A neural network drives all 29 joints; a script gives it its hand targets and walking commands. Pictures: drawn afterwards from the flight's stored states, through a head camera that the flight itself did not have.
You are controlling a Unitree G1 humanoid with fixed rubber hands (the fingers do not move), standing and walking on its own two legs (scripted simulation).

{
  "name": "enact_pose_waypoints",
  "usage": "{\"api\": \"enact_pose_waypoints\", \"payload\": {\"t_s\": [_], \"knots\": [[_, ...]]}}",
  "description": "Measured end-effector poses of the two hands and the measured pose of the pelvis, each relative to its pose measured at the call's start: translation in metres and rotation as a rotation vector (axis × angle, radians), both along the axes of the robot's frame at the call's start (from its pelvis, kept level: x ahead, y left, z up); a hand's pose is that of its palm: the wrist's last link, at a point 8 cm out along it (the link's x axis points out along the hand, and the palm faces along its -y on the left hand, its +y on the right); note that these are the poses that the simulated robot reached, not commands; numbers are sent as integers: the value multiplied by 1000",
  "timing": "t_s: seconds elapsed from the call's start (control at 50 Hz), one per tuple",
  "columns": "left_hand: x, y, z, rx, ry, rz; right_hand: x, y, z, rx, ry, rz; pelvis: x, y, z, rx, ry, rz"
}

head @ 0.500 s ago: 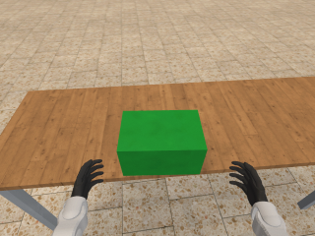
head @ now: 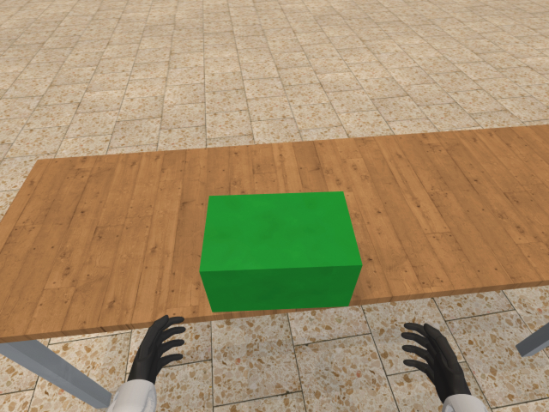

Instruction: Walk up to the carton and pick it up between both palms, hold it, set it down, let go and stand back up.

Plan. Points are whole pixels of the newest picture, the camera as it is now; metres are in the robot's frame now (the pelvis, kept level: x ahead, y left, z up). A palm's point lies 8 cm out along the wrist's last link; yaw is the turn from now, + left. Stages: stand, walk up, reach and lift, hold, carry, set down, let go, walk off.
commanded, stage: set down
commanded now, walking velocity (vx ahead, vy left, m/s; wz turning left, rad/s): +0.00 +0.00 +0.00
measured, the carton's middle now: (278, 251) +0.41 +0.05 -0.05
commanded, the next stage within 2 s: let go in 0.58 s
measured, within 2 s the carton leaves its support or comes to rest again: neither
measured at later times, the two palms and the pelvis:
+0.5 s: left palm (146, 396) +0.16 +0.23 -0.08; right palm (454, 407) +0.17 -0.22 -0.07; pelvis +0.01 -0.01 +0.00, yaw +0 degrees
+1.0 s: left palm (160, 394) +0.16 +0.21 -0.08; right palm out of the picture +0.15 -0.24 -0.08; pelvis +0.00 -0.01 +0.00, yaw -1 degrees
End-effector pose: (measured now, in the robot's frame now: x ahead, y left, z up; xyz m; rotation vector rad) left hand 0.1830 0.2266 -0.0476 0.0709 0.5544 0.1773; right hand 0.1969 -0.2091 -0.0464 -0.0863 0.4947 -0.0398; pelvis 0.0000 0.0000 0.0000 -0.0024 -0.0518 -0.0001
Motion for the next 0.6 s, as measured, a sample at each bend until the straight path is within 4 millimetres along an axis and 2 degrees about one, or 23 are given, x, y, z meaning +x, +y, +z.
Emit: {"api": "enact_pose_waypoints", "payload": {"t_s": [0.48,0.6], "knots": [[-23,-1,-27,23,202,-37,-22,-11,-25,-62,136,-6,9,-6,1,2,-6,2],[-35,-2,-35,32,277,-44,-36,-14,-34,-86,207,1,7,-8,2,5,-18,6]]}}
